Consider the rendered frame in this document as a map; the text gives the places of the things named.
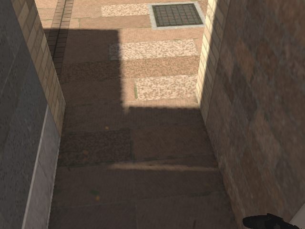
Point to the right robot hand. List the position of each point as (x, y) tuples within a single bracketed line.
[(268, 221)]

